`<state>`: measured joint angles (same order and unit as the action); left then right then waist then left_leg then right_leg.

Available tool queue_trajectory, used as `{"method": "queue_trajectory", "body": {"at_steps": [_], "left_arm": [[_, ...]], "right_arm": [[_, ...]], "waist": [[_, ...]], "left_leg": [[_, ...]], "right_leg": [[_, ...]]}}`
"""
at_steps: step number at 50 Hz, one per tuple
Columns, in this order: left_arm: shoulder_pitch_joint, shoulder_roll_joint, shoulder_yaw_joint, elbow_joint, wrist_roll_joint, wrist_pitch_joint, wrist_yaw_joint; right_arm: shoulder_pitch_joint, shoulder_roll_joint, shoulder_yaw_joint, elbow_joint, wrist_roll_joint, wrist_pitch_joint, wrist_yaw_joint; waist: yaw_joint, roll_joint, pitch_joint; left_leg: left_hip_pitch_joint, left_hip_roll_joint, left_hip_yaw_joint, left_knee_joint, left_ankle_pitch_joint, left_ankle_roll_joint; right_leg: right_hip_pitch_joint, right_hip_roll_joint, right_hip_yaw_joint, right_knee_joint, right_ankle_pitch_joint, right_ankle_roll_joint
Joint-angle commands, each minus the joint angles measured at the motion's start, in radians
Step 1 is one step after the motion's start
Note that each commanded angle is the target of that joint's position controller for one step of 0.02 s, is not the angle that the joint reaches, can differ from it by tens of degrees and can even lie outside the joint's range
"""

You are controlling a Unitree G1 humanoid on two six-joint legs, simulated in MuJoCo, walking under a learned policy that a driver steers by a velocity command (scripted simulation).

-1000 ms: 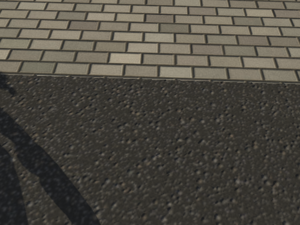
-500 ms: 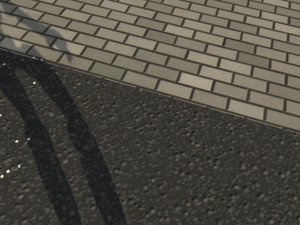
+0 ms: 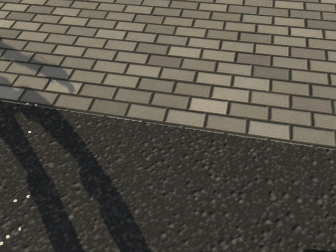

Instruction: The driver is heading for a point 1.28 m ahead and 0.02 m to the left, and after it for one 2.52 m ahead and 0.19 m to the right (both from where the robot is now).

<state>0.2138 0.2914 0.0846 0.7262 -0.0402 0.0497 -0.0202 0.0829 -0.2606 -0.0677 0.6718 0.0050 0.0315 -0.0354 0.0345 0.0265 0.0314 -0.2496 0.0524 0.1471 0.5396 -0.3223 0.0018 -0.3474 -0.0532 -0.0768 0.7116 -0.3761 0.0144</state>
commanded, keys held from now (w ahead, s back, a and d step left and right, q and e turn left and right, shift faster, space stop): w+e+shift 0.10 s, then w+shift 0.08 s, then w+q+shift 0.62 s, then w+shift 0.14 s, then shift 0.06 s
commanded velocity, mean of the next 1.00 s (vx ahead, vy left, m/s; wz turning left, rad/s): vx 0.81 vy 0.00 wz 0.25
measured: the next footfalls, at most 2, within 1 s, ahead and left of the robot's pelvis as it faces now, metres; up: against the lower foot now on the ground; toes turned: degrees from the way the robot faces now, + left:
right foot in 0.04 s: +0.01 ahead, -0.11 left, +0.00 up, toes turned -5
left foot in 0.52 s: +0.48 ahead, -0.03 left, +0.00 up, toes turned -1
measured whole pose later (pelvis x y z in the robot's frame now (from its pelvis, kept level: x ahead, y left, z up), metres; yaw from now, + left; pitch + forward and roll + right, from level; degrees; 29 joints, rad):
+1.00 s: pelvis +0.77 -0.07 -0.02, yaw +17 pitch +3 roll -2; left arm 0.05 0.27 -0.01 0.64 0.06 -0.10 0.00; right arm 0.42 -0.34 -0.07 0.89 0.00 -0.07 -0.01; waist -0.08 0.03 0.04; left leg -0.06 -0.14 -0.20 1.03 -0.42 0.11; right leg -0.52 0.01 -0.03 0.62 -0.15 -0.01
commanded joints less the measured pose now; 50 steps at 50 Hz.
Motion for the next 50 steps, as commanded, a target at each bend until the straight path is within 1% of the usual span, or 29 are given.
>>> {"method": "queue_trajectory", "body": {"at_steps": [1,2,3,4,5,7,8,9,11,13,19,21,23,25,26,27,28,29,31,33,35,38,43,45,46,47,48,49,50], "left_arm": [[0.217,0.104,0.045,0.025,-0.013,-0.021,-0.007],[0.359,0.207,0.076,0.057,-0.005,-0.037,0.009],[0.353,0.285,0.079,0.005,0.023,-0.083,-0.005],[0.292,0.216,0.062,-0.015,0.04,-0.111,-0.004],[0.235,0.173,0.044,-0.031,0.034,-0.128,0.003],[0.187,0.119,0.021,-0.042,0.01,-0.125,0.022],[0.201,0.093,0.009,-0.043,0.015,-0.122,0.031],[0.212,0.152,0.024,-0.014,0.065,-0.109,0.018],[0.254,0.125,0.018,0.012,0.054,-0.114,0.002],[0.304,0.091,0.005,0.03,0.051,-0.123,-0.006],[0.337,0.098,-0.007,0.08,0.069,-0.149,0.018],[0.288,0.101,-0.016,0.095,0.075,-0.153,0.029],[0.296,0.136,-0.014,0.111,0.09,-0.151,0.048],[0.235,0.19,0.002,0.102,0.11,-0.126,0.064],[0.178,0.201,0.004,0.079,0.095,-0.128,0.064],[0.18,0.054,-0.032,0.016,0.064,-0.145,0.032],[0.087,0.093,-0.036,-0.025,0.078,-0.173,0.019],[0.012,0.104,-0.041,-0.062,0.075,-0.189,0.015],[-0.003,0.089,-0.057,-0.07,0.089,-0.196,0.013],[0.022,0.068,-0.069,-0.08,0.118,-0.153,0.01],[-0.048,0.055,-0.082,-0.122,0.126,-0.123,0.005],[-0.247,0.032,-0.101,-0.201,0.099,-0.124,-0.015],[-0.3,0.042,-0.098,-0.21,0.082,-0.136,-0.012],[-0.172,0.102,-0.069,-0.171,0.086,-0.141,0.006],[-0.012,0.149,-0.046,-0.127,0.073,-0.144,0.021],[0.199,0.195,-0.021,-0.071,0.072,-0.142,0.043],[0.386,0.258,-0.005,-0.033,0.102,-0.147,0.062],[0.298,0.326,0.015,-0.017,0.113,-0.146,0.04],[0.173,0.197,0.004,-0.056,0.096,-0.143,0.023]], "right_arm": [[-0.028,-0.124,-0.05,-0.051,0.015,-0.025,0.009],[-0.114,-0.039,-0.026,-0.085,-0.003,-0.038,0.021],[-0.216,-0.028,-0.019,-0.167,0.012,-0.077,0.032],[-0.258,-0.097,-0.032,-0.166,0.043,-0.12,0.049],[-0.231,-0.13,-0.041,-0.149,0.046,-0.149,0.059],[-0.16,-0.132,-0.046,-0.091,-0.002,-0.169,0.058],[-0.147,-0.125,-0.048,-0.077,-0.003,-0.168,0.062],[-0.067,-0.071,-0.012,-0.03,-0.117,-0.104,0.091],[-0.041,-0.066,-0.009,-0.015,-0.085,-0.055,0.101],[-0.105,-0.087,-0.008,-0.027,-0.053,-0.041,0.101],[-0.233,-0.081,0.014,-0.069,-0.036,-0.055,0.118],[-0.188,-0.074,0.023,-0.067,-0.035,-0.056,0.113],[-0.084,-0.094,0.021,-0.045,-0.031,-0.053,0.098],[0.291,-0.167,-0.009,0.064,-0.022,-0.057,0.084],[0.478,-0.221,-0.035,0.112,-0.032,-0.061,0.072],[0.482,-0.325,-0.07,0.128,-0.047,-0.052,0.061],[0.383,-0.282,-0.062,0.114,-0.01,-0.05,0.066],[0.352,-0.273,-0.064,0.117,-0.013,-0.056,0.061],[0.32,-0.188,-0.044,0.133,-0.02,-0.068,0.05],[0.278,-0.149,-0.023,0.133,-0.016,-0.086,0.043],[0.279,-0.171,-0.024,0.125,-0.003,-0.108,0.046],[0.308,-0.185,-0.032,0.119,-0.003,-0.117,0.044],[0.405,-0.214,-0.044,0.158,0.012,-0.122,0.04],[0.411,-0.251,-0.047,0.172,-0.003,-0.126,0.028],[0.376,-0.286,-0.053,0.171,-0.022,-0.126,0.029],[0.311,-0.269,-0.05,0.161,-0.036,-0.13,0.031],[0.304,-0.12,-0.014,0.131,-0.045,-0.139,0.027],[0.513,-0.046,0.011,0.107,0.034,-0.135,0.033],[0.399,-0.139,0.007,0.14,-0.008,-0.12,0.016]], "waist": [[0.06,0.005,-0.143],[0.115,-0.255,-0.09],[0.118,-0.338,-0.053],[0.119,-0.212,-0.005],[0.071,-0.174,0.024],[0.022,-0.095,0.022],[0.015,-0.116,0.015],[0.011,-0.136,0.031],[0.012,-0.148,0.042],[0.044,-0.147,0.067],[0.073,-0.121,0.159],[0.025,-0.116,0.128],[-0.032,-0.174,0.009],[-0.204,-0.207,-0.17],[-0.305,-0.134,-0.23],[-0.215,0.187,-0.239],[-0.181,0.131,-0.246],[-0.162,0.068,-0.132],[-0.075,-0.098,-0.014],[0.003,-0.076,0.042],[0.008,-0.057,0.093],[-0.055,-0.022,0.141],[-0.13,0.015,0.025],[-0.068,0.041,-0.089],[0.03,0.055,-0.177],[0.152,0.048,-0.256],[0.181,-0.142,-0.356],[0.018,-0.512,-0.488],[0.032,-0.208,-0.337]], "left_leg": [[-0.115,0.179,-0.098,0.009,-0.268,0.092],[-0.415,0.05,0.032,0.436,-0.29,0.008],[-0.751,-0.125,-0.158,0.61,-0.317,-0.006],[-0.827,-0.055,-0.256,0.675,-0.24,0.021],[-0.811,-0.032,-0.266,0.641,-0.125,0.04],[-0.702,0.011,-0.234,0.505,0.062,0.026],[-0.642,0.011,-0.219,0.454,0.128,0.011],[-0.536,-0.009,-0.133,0.454,0.179,-0.016],[-0.518,-0.008,-0.085,0.438,0.215,-0.029],[-0.569,0.008,-0.071,0.389,0.256,-0.027],[-0.585,-0.033,-0.061,0.187,0.299,0.06],[-0.46,-0.077,0.001,0.125,0.262,0.118],[-0.28,-0.163,0.068,0.15,0.182,0.166],[0.042,-0.225,0.041,0.155,0.053,0.211],[0.32,-0.161,-0.116,0.087,-0.032,0.255],[0.577,0.112,-0.687,-0.048,-0.377,0.435],[0.572,0.175,-1.069,-0.257,-0.39,0.458],[0.476,0.172,-0.978,-0.289,-0.309,0.424],[0.223,0.109,-0.778,-0.327,-0.1,0.364],[0.041,0.026,-0.64,-0.347,-0.007,0.343],[-0.098,-0.021,-0.566,-0.396,0.024,0.341],[-0.21,-0.082,-0.506,-0.443,0.212,0.292],[0.103,-0.031,-0.489,-0.347,0.721,0.209],[0.258,0.0,-0.486,-0.146,1.044,0.169],[0.264,0.007,-0.471,0.049,1.093,0.149],[0.129,-0.027,-0.44,0.303,0.975,0.137],[-0.053,-0.103,-0.368,0.686,0.348,0.129],[-0.328,-0.241,-0.301,0.966,-0.168,0.074],[-0.42,-0.13,-0.293,0.956,-0.074,0.084]], "right_leg": [[0.3,0.054,-0.015,-0.181,-0.007,-0.111],[0.453,-0.154,0.365,-0.337,-0.232,-0.232],[0.527,-0.308,0.935,-0.548,-0.491,-0.416],[0.524,-0.332,0.932,-0.598,-0.566,-0.41],[0.494,-0.298,0.842,-0.576,-0.452,-0.366],[0.43,-0.218,0.605,-0.541,-0.194,-0.287],[0.404,-0.18,0.537,-0.546,-0.13,-0.266],[0.302,-0.082,0.428,-0.589,-0.021,-0.213],[0.3,-0.052,0.332,-0.6,0.091,-0.199],[0.345,-0.068,0.298,-0.627,0.138,-0.19],[0.459,-0.146,0.13,-0.723,0.375,-0.155],[0.48,-0.14,0.025,-0.661,0.792,-0.118],[0.542,-0.166,-0.022,-0.458,1.443,-0.082],[0.501,-0.178,-0.048,0.014,1.639,-0.066],[0.261,-0.138,-0.058,0.355,1.433,-0.064],[-0.236,0.09,-0.007,0.823,0.375,-0.004],[-0.416,0.16,0.173,0.904,0.019,-0.035],[-0.469,0.087,0.223,0.873,0.081,-0.053],[-0.383,0.007,0.206,0.702,0.11,-0.05],[-0.324,-0.032,0.185,0.604,0.063,-0.012],[-0.312,-0.057,0.128,0.454,0.057,0.019],[-0.201,-0.037,0.063,0.122,0.317,0.05],[-0.059,0.039,0.035,-0.17,0.53,-0.008],[0.076,0.096,0.035,-0.197,0.401,-0.041],[0.226,0.095,0.043,-0.198,0.318,-0.059],[0.457,0.028,0.076,-0.162,0.24,-0.076],[0.655,-0.202,0.322,-0.134,0.068,-0.098],[0.818,-0.439,0.95,-0.348,0.197,-0.276],[0.693,-0.363,0.833,-0.353,0.255,-0.268]]}}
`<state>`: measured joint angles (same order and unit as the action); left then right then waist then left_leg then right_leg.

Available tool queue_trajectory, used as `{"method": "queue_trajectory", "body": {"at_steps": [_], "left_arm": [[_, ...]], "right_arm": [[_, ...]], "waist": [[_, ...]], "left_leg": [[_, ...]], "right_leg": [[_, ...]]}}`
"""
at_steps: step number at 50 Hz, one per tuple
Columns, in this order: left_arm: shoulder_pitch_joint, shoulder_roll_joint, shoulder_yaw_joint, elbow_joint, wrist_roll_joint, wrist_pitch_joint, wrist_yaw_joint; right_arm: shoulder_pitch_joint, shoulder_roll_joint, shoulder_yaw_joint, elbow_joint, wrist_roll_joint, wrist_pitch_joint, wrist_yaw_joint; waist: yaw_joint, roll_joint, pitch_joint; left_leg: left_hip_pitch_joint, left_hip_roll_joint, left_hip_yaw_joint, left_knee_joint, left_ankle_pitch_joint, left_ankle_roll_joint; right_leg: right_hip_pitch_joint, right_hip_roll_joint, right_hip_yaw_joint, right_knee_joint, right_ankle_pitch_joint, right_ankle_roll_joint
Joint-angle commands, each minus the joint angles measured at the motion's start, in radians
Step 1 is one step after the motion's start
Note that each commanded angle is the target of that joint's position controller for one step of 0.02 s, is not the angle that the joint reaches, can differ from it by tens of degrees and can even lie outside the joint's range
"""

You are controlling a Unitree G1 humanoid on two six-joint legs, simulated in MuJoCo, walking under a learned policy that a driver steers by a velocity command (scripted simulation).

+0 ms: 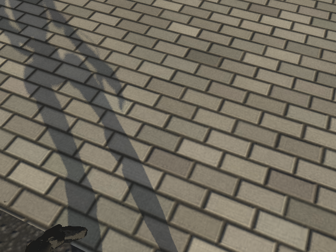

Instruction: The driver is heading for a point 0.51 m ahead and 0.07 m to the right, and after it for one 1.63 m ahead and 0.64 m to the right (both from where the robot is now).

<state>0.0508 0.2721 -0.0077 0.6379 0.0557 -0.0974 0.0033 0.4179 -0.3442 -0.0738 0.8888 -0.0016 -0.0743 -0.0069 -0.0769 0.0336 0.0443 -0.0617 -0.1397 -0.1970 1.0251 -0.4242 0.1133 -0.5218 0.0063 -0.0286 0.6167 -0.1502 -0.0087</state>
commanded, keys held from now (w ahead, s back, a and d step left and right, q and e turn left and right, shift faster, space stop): shift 0.24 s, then e+shift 0.02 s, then w+e+shift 0.74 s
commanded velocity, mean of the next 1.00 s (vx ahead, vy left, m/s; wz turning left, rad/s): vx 0.69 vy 0.00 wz -0.44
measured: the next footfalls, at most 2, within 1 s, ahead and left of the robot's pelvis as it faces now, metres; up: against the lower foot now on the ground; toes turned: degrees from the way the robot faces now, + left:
left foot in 0.34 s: +0.44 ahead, +0.09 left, +0.00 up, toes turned -1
right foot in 0.88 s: +0.74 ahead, -0.25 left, +0.00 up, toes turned -30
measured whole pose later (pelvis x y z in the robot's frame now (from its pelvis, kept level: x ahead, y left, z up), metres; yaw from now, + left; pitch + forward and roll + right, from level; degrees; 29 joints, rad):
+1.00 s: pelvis +0.68 -0.18 +0.00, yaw -31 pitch +1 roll +0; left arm 0.25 0.33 0.07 0.77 0.02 0.00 -0.02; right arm 0.25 -0.26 -0.02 0.78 -0.04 -0.09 0.01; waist -0.01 0.00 0.05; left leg -0.31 0.13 -0.02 1.34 -0.34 -0.03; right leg -0.41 0.13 -0.06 0.66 -0.25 -0.14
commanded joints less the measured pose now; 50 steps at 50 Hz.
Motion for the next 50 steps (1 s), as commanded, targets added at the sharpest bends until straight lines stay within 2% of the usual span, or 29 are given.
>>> {"method": "queue_trajectory", "body": {"at_steps": [1,2,3,4,5,7,10,12,14,16,17,18,19,20,21,22,24,27,33,38,39,41,43,44,45,46,47,48,50], "left_arm": [[0.284,0.131,0.074,0.041,-0.009,-0.004,-0.009],[0.286,0.087,0.062,0.075,-0.002,-0.008,-0.014],[0.335,0.073,0.054,0.113,-0.012,-0.018,-0.012],[0.279,0.07,0.06,0.096,-0.061,-0.042,-0.013],[0.262,0.055,0.054,0.114,-0.067,-0.054,-0.017],[0.18,0.078,0.056,0.115,-0.075,-0.054,-0.012],[0.178,0.181,0.085,0.122,-0.08,-0.038,0.01],[0.215,0.206,0.094,0.141,-0.084,-0.041,0.012],[0.252,0.211,0.098,0.169,-0.097,-0.032,0.009],[0.265,0.202,0.097,0.182,-0.104,-0.011,0.004],[0.275,0.171,0.084,0.173,-0.089,-0.004,0.001],[0.397,0.08,0.055,0.172,-0.06,-0.005,-0.005],[0.464,0.056,0.044,0.166,-0.101,-0.005,-0.015],[0.368,0.161,0.073,0.152,-0.123,-0.003,-0.012],[0.292,0.172,0.076,0.14,-0.016,0.029,-0.023],[0.279,0.143,0.076,0.134,-0.008,0.043,-0.031],[0.299,0.11,0.072,0.132,-0.006,0.071,-0.049],[0.215,0.093,0.072,0.086,-0.023,0.091,-0.064],[0.065,0.082,0.071,0.019,-0.028,0.108,-0.085],[-0.098,0.07,0.057,-0.039,-0.023,0.103,-0.115],[-0.106,0.066,0.054,-0.044,-0.024,0.102,-0.114],[-0.057,0.08,0.06,-0.037,-0.029,0.103,-0.096],[0.201,0.135,0.09,0.026,-0.039,0.091,-0.07],[0.439,0.192,0.124,0.108,-0.031,0.082,-0.052],[0.406,0.338,0.163,0.118,-0.019,0.094,-0.035],[0.424,0.389,0.18,0.083,-0.038,0.104,-0.03],[0.429,0.375,0.176,0.103,-0.031,0.104,-0.025],[0.414,0.337,0.168,0.119,-0.034,0.095,-0.015],[0.313,0.248,0.14,0.107,-0.042,0.075,-0.003]], "right_arm": [[-0.055,-0.066,0.009,-0.09,-0.011,-0.008,-0.007],[-0.123,-0.048,0.013,-0.108,-0.019,-0.006,-0.001],[-0.171,-0.027,0.017,-0.131,-0.029,0.001,0.009],[-0.192,-0.019,0.019,-0.167,0.05,-0.004,0.014],[-0.205,-0.013,0.026,-0.176,0.057,0.0,0.017],[-0.219,0.017,0.041,-0.19,0.029,0.004,0.024],[-0.286,0.05,0.068,-0.202,0.0,-0.021,0.054],[-0.312,0.004,0.055,-0.205,-0.003,-0.019,0.063],[-0.354,-0.035,0.04,-0.22,-0.02,-0.014,0.049],[-0.28,-0.078,0.015,-0.199,-0.017,-0.003,0.028],[-0.156,-0.129,-0.008,-0.176,-0.011,0.001,0.016],[-0.048,-0.196,-0.025,-0.173,-0.007,0.011,0.006],[-0.011,-0.179,-0.021,-0.162,0.006,0.02,0.013],[-0.059,-0.12,-0.01,-0.163,0.029,0.011,0.014],[-0.131,-0.093,0.005,-0.17,-0.057,0.013,0.004],[-0.171,-0.06,0.009,-0.167,-0.064,0.005,0.003],[-0.19,-0.041,0.012,-0.152,-0.04,-0.011,0.0],[-0.164,-0.048,0.003,-0.126,-0.022,-0.036,0.005],[-0.097,-0.072,-0.012,-0.084,-0.029,-0.051,0.006],[-0.023,-0.093,-0.016,-0.048,-0.036,-0.043,-0.006],[-0.016,-0.099,-0.017,-0.042,-0.037,-0.036,-0.007],[-0.01,-0.135,-0.019,-0.036,-0.037,-0.02,-0.01],[-0.022,-0.197,-0.033,-0.047,-0.038,0.015,-0.009],[-0.046,-0.19,-0.028,-0.068,-0.039,0.018,-0.005],[0.008,-0.034,0.01,-0.136,-0.036,0.005,0.017],[-0.124,-0.053,0.012,-0.204,-0.037,-0.025,0.024],[-0.279,-0.081,0.012,-0.256,-0.037,-0.042,0.021],[-0.263,-0.054,0.026,-0.252,-0.029,-0.055,0.016],[-0.201,-0.041,0.034,-0.232,-0.052,-0.036,0.014]], "waist": [[0.151,-0.092,-0.228],[0.14,-0.005,-0.151],[0.14,-0.034,-0.114],[0.124,-0.131,-0.102],[0.099,-0.129,-0.1],[0.041,-0.09,-0.042],[0.065,-0.12,-0.076],[0.063,-0.129,-0.098],[0.051,-0.102,-0.093],[-0.003,-0.078,-0.113],[-0.058,-0.041,-0.176],[-0.046,0.137,-0.31],[-0.04,0.271,-0.412],[-0.047,0.154,-0.247],[0.0,0.049,-0.125],[0.036,0.01,-0.07],[0.08,0.062,-0.057],[0.081,0.049,-0.038],[0.069,0.017,0.034],[0.017,0.006,0.12],[0.019,0.009,0.124],[0.061,0.038,0.061],[0.196,0.073,-0.096],[0.302,0.022,-0.216],[0.191,-0.239,-0.256],[0.217,-0.198,-0.366],[0.238,-0.087,-0.242],[0.194,-0.053,-0.146],[0.088,-0.002,-0.065]], "left_leg": [[-0.594,0.085,0.06,0.423,0.086,-0.04],[-0.596,0.099,0.074,0.388,0.076,-0.047],[-0.623,0.114,0.061,0.326,0.052,-0.05],[-0.623,0.157,0.044,0.316,0.007,-0.055],[-0.623,0.165,0.05,0.241,0.024,-0.052],[-0.563,0.171,0.095,-0.008,0.061,-0.071],[-0.289,0.121,0.205,-0.39,0.44,-0.107],[-0.213,0.105,0.182,-0.469,0.57,-0.091],[-0.191,0.105,0.163,-0.518,0.579,-0.054],[-0.094,0.112,0.17,-0.525,0.491,-0.021],[0.072,0.192,0.105,-0.497,0.456,0.011],[0.338,0.423,-0.182,-0.492,0.284,0.115],[0.433,0.54,-0.587,-0.696,-0.301,0.217],[0.308,0.509,-0.575,-0.786,-0.494,0.163],[0.098,0.492,-0.412,-0.806,-0.329,0.11],[-0.012,0.457,-0.283,-0.829,-0.149,0.084],[-0.118,0.418,-0.125,-0.873,-0.023,0.052],[-0.104,0.42,0.01,-0.943,0.034,0.054],[-0.009,0.417,0.259,-0.978,0.135,0.015],[0.113,0.411,0.43,-0.992,0.264,-0.028],[0.149,0.409,0.465,-0.956,0.394,-0.037],[0.215,0.414,0.513,-0.781,0.982,-0.05],[0.186,0.445,0.513,-0.381,1.359,-0.043],[-0.013,0.426,0.503,-0.046,1.202,-0.067],[-0.502,0.276,0.47,0.325,0.275,-0.137],[-0.721,0.129,0.263,0.54,-0.057,-0.166],[-0.842,0.191,0.157,0.533,0.046,-0.143],[-0.81,0.232,0.154,0.454,0.101,-0.131],[-0.652,0.286,0.14,0.304,0.114,-0.141]], "right_leg": [[0.721,-0.381,0.584,-0.229,0.284,-0.237],[0.62,-0.34,0.457,-0.227,0.519,-0.224],[0.592,-0.307,0.366,-0.229,0.656,-0.205],[0.59,-0.278,0.299,-0.269,0.667,-0.203],[0.562,-0.265,0.278,-0.297,0.656,-0.194],[0.408,-0.239,0.186,-0.349,0.692,-0.187],[0.257,-0.143,0.044,-0.388,0.638,-0.158],[0.295,-0.165,0.054,-0.372,0.582,-0.139],[0.351,-0.175,0.093,-0.306,0.568,-0.12],[0.366,-0.168,0.106,-0.164,0.536,-0.106],[0.276,-0.125,0.084,0.019,0.361,-0.087],[0.046,-0.025,0.045,0.356,-0.149,-0.051],[-0.18,0.019,0.108,0.61,-0.456,-0.045],[-0.286,-0.024,0.135,0.709,-0.39,-0.045],[-0.231,-0.038,0.094,0.659,-0.262,-0.06],[-0.178,-0.076,0.1,0.611,-0.206,-0.056],[-0.106,-0.119,0.096,0.568,-0.168,-0.041],[-0.183,-0.148,0.091,0.56,-0.068,-0.023],[-0.323,-0.16,0.067,0.44,0.119,-0.021],[-0.271,-0.139,-0.066,0.19,0.132,-0.093],[-0.244,-0.12,-0.097,0.148,0.095,-0.115],[-0.105,-0.024,-0.176,0.116,-0.026,-0.164],[0.196,0.094,-0.199,0.109,-0.182,-0.212],[0.536,0.124,-0.125,0.037,-0.173,-0.242],[0.861,-0.151,0.371,-0.075,-0.463,-0.35],[0.951,-0.265,0.851,-0.303,-0.54,-0.422],[0.907,-0.253,0.776,-0.349,-0.391,-0.37],[0.762,-0.243,0.678,-0.346,-0.229,-0.346],[0.484,-0.148,0.489,-0.348,-0.104,-0.303]]}}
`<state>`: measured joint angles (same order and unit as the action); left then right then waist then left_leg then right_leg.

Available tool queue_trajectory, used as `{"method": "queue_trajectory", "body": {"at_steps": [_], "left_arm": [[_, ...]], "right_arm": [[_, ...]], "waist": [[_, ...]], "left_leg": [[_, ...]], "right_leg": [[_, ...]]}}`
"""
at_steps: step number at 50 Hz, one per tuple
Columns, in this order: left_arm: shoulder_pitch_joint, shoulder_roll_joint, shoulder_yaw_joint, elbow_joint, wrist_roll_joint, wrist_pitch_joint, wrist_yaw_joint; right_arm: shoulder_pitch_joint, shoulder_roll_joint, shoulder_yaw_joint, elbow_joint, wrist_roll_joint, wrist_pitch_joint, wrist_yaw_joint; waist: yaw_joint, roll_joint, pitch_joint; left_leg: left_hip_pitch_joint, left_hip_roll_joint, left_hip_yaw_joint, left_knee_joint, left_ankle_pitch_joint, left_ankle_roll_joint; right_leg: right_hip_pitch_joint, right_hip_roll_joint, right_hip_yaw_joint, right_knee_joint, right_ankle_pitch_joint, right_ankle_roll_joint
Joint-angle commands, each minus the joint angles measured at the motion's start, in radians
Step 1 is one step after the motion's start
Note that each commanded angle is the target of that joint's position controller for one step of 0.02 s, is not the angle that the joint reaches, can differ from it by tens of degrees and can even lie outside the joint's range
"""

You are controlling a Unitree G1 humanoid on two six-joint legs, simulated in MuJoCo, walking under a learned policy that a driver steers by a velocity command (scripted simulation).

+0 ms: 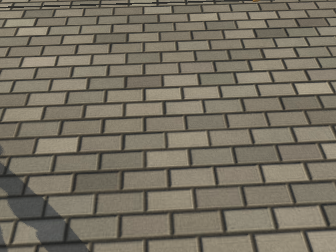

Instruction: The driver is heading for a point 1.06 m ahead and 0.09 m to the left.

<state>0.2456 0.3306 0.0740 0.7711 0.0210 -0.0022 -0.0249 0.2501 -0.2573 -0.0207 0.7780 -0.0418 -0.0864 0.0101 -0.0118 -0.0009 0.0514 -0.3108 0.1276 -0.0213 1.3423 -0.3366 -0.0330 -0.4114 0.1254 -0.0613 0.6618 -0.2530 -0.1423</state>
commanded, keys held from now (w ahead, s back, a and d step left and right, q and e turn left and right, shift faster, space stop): w+e+shift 0.04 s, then w+shift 0.10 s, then w+q+shift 0.70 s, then w+shift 0.02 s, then shift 0.14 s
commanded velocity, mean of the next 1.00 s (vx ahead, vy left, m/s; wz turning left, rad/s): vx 0.95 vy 0.00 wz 0.32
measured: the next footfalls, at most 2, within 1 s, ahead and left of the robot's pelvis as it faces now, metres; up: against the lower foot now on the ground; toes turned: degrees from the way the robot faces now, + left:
left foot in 0.34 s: +0.56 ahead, +0.07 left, +0.00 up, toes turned -4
right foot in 0.78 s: +0.98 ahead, -0.11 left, +0.00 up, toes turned +17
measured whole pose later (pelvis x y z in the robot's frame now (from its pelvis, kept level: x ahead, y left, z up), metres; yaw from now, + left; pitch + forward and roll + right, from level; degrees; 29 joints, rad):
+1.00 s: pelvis +0.94 +0.02 +0.03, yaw +24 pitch +2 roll -2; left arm 0.37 0.33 0.05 0.82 0.02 -0.10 0.01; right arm 0.12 -0.38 -0.08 0.71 -0.01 -0.02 0.03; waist 0.05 0.05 0.03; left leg -0.64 -0.01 -0.01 1.10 -0.31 0.06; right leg -0.13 -0.03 -0.10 0.38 -0.28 0.02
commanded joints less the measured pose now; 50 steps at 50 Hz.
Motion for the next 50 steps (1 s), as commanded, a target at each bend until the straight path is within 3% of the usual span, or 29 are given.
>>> {"method": "queue_trajectory", "body": {"at_steps": [1,3,6,10,12,15,16,17,18,19,20,21,22,24,26,30,32,35,37,38,39,40,41,42,43,44,46,49,50], "left_arm": [[0.078,0.15,0.043,-0.039,-0.016,-0.028,0.024],[0.089,0.125,0.033,-0.041,-0.022,-0.05,0.019],[0.134,0.109,0.027,-0.026,-0.015,-0.074,0.013],[0.195,0.118,0.024,0.011,-0.037,-0.107,0.007],[0.201,0.138,0.022,0.034,-0.027,-0.115,0.013],[0.176,0.199,0.032,0.053,0.017,-0.101,0.033],[0.143,0.201,0.034,0.051,0.041,-0.085,0.043],[0.087,0.196,0.032,0.043,0.053,-0.07,0.051],[0.086,0.104,0.005,0.004,0.039,-0.076,0.046],[0.214,0.005,-0.023,-0.029,0.003,-0.105,0.009],[0.122,0.063,-0.034,-0.038,0.023,-0.115,0.02],[0.021,0.091,-0.036,-0.058,0.027,-0.127,0.017],[-0.033,0.089,-0.043,-0.075,0.035,-0.13,0.014],[-0.067,0.057,-0.059,-0.117,0.061,-0.1,0.009],[-0.09,0.037,-0.076,-0.143,0.064,-0.072,0.007],[-0.32,0.007,-0.105,-0.235,0.026,-0.077,-0.014],[-0.349,0.004,-0.104,-0.245,0.013,-0.079,-0.013],[-0.358,0.033,-0.092,-0.255,0.012,-0.085,0.0],[-0.219,0.093,-0.061,-0.215,0.011,-0.093,0.02],[-0.052,0.127,-0.042,-0.176,0.011,-0.099,0.034],[0.169,0.195,-0.011,-0.143,0.028,-0.103,0.057],[0.234,0.267,0.011,-0.13,0.073,-0.099,0.062],[0.179,0.258,0.025,-0.123,0.047,-0.083,0.055],[0.089,0.146,0.005,-0.134,0.04,-0.08,0.052],[0.059,0.086,-0.01,-0.116,0.039,-0.081,0.045],[0.068,0.056,-0.019,-0.09,0.045,-0.084,0.043],[0.111,0.011,-0.033,-0.032,0.029,-0.105,0.033],[0.094,0.029,-0.031,0.005,-0.007,-0.128,0.018],[-0.09,0.063,-0.01,-0.055,-0.056,-0.123,0.035]], "right_arm": [[-0.008,-0.126,-0.018,-0.106,-0.025,0.0,0.0],[-0.021,-0.115,-0.013,-0.12,-0.029,0.033,0.007],[-0.2,-0.089,0.005,-0.184,-0.015,0.033,0.02],[-0.288,-0.074,0.015,-0.192,0.014,0.015,0.038],[-0.294,-0.096,0.006,-0.189,0.02,0.013,0.033],[-0.107,-0.169,-0.028,-0.131,0.028,0.019,0.018],[0.085,-0.197,-0.045,-0.071,0.036,0.026,0.008],[0.307,-0.22,-0.062,-0.005,0.035,0.033,-0.003],[0.43,-0.307,-0.093,0.019,0.023,0.042,-0.015],[0.328,-0.333,-0.1,0.03,0.019,0.049,0.0],[0.182,-0.249,-0.092,-0.012,0.021,0.047,0.016],[0.156,-0.204,-0.083,-0.014,0.03,0.042,0.018],[0.163,-0.166,-0.074,0.008,0.029,0.039,0.016],[0.164,-0.144,-0.057,0.047,0.029,0.027,0.003],[0.173,-0.17,-0.063,0.05,0.035,0.01,0.003],[0.173,-0.197,-0.084,0.029,0.045,0.0,0.007],[0.207,-0.211,-0.094,0.036,0.057,-0.004,0.014],[0.24,-0.223,-0.103,0.045,0.055,0.005,0.003],[0.23,-0.261,-0.112,0.044,0.044,0.009,-0.005],[0.188,-0.286,-0.117,0.035,0.041,0.006,0.0],[0.153,-0.227,-0.101,0.011,0.039,-0.007,0.003],[0.243,-0.046,-0.057,-0.031,0.083,-0.011,-0.005],[0.213,-0.106,-0.045,-0.055,0.068,0.005,-0.009],[0.092,-0.16,-0.057,-0.045,0.043,0.019,-0.009],[0.033,-0.158,-0.057,-0.05,0.025,0.024,0.005],[-0.018,-0.137,-0.055,-0.056,0.014,0.031,0.019],[-0.008,-0.085,-0.045,-0.074,0.003,0.057,0.027],[-0.095,-0.054,-0.026,-0.142,-0.003,0.062,0.036],[-0.074,-0.047,-0.023,-0.142,0.101,0.042,0.031]], "waist": [[-0.006,0.036,-0.066],[-0.023,0.008,-0.029],[0.025,-0.006,0.069],[0.087,-0.032,0.055],[0.083,-0.034,0.047],[-0.028,-0.095,-0.09],[-0.119,-0.109,-0.169],[-0.239,-0.073,-0.234],[-0.249,0.095,-0.286],[-0.058,0.45,-0.332],[-0.073,0.204,-0.231],[-0.07,0.038,-0.166],[-0.047,-0.058,-0.099],[0.023,-0.035,-0.008],[0.042,0.003,0.033],[-0.024,0.022,0.089],[-0.06,0.03,0.048],[-0.077,0.044,0.004],[-0.011,0.042,-0.11],[0.089,0.033,-0.206],[0.187,-0.012,-0.334],[0.129,-0.301,-0.493],[0.106,-0.331,-0.484],[0.114,-0.173,-0.287],[0.105,-0.075,-0.178],[0.093,-0.041,-0.096],[0.037,-0.094,-0.059],[-0.003,-0.124,-0.035],[-0.047,-0.137,-0.007]], "left_leg": [[-0.346,0.032,-0.038,-0.053,0.019,-0.005],[-0.334,0.041,-0.016,-0.156,-0.003,-0.029],[-0.353,0.026,0.04,-0.428,0.216,-0.033],[-0.213,-0.026,0.093,-0.743,0.563,0.045],[-0.202,-0.051,0.103,-0.816,0.566,0.095],[-0.049,-0.183,0.151,-0.781,0.318,0.151],[0.09,-0.22,0.155,-0.754,0.226,0.168],[0.296,-0.209,0.141,-0.778,0.172,0.188],[0.52,-0.053,-0.148,-0.751,-0.115,0.272],[0.682,0.149,-0.862,-1.044,-0.265,0.433],[0.615,0.149,-0.901,-1.109,-0.32,0.437],[0.478,0.132,-0.756,-1.103,-0.267,0.412],[0.333,0.088,-0.655,-1.122,-0.179,0.373],[0.131,0.001,-0.514,-1.144,-0.052,0.343],[0.028,-0.038,-0.447,-1.178,-0.003,0.359],[-0.122,-0.113,-0.351,-1.265,0.15,0.306],[-0.064,-0.105,-0.353,-1.245,0.315,0.27],[0.13,-0.086,-0.371,-1.125,0.521,0.229],[0.208,-0.092,-0.362,-0.896,0.791,0.188],[0.151,-0.126,-0.34,-0.683,0.789,0.167],[0.005,-0.165,-0.293,-0.394,0.597,0.161],[-0.316,-0.272,-0.167,-0.067,-0.174,0.136],[-0.45,-0.198,-0.105,0.064,-0.128,0.15],[-0.5,-0.137,-0.077,0.051,-0.013,0.151],[-0.478,-0.105,-0.067,-0.006,0.05,0.144],[-0.448,-0.087,-0.064,-0.043,0.056,0.131],[-0.418,-0.088,-0.059,-0.081,-0.017,0.103],[-0.421,-0.116,-0.032,-0.288,0.037,0.082],[-0.386,-0.093,-0.036,-0.436,0.102,0.069]], "right_leg": [[0.292,-0.222,0.46,-0.416,-0.007,-0.162],[0.191,-0.2,0.428,-0.454,0.013,-0.188],[0.123,-0.154,0.36,-0.54,0.113,-0.163],[0.242,-0.186,0.268,-0.614,0.388,-0.094],[0.39,-0.221,0.22,-0.617,0.539,-0.06],[0.588,-0.265,0.134,-0.355,1.168,-0.003],[0.587,-0.276,0.108,-0.133,1.292,0.004],[0.474,-0.248,0.048,0.193,1.23,0.022],[0.166,-0.14,0.019,0.668,0.788,0.053],[-0.245,0.055,0.097,0.906,-0.164,0.11],[-0.358,-0.033,0.181,0.917,-0.094,0.081],[-0.337,-0.1,0.206,0.845,-0.024,0.082],[-0.284,-0.138,0.187,0.728,-0.007,0.081],[-0.223,-0.177,0.177,0.598,-0.039,0.119],[-0.221,-0.204,0.146,0.474,-0.072,0.152],[-0.079,-0.193,0.067,0.061,0.246,0.198],[0.007,-0.166,0.055,-0.033,0.395,0.19],[0.031,-0.139,0.071,-0.148,0.348,0.175],[0.208,-0.091,0.068,-0.175,0.182,0.152],[0.407,-0.119,0.082,-0.174,0.132,0.136],[0.656,-0.276,0.22,-0.145,-0.118,0.104],[0.945,-0.611,0.71,-0.255,-0.425,0.011],[0.873,-0.628,0.951,-0.38,-0.59,-0.026],[0.713,-0.553,0.758,-0.393,-0.536,0.0],[0.582,-0.496,0.581,-0.386,-0.314,0.012],[0.484,-0.443,0.435,-0.39,-0.02,0.024],[0.41,-0.416,0.284,-0.344,0.524,0.02],[0.361,-0.388,0.135,-0.381,0.819,0.032],[0.304,-0.355,0.082,-0.407,0.72,0.024]]}}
